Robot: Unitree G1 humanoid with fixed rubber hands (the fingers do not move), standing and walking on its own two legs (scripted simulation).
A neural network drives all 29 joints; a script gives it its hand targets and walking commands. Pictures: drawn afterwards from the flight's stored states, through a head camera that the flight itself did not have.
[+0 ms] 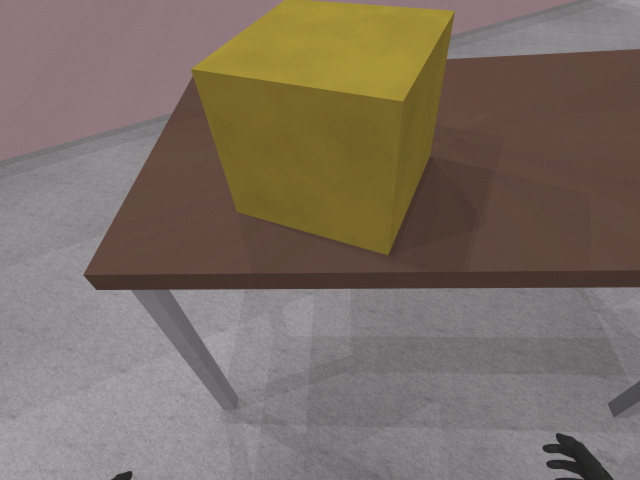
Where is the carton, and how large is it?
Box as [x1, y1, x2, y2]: [191, 0, 454, 254]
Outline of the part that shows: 284,0 191,69 236,209 238,212 388,254 429,156 454,11 311,0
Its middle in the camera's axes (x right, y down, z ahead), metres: +0.03 -0.20 +0.64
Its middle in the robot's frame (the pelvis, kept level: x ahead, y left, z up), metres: +0.64 +0.04 +0.12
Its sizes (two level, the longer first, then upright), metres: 0.287 0.276 0.265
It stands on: a table, 0.76 m high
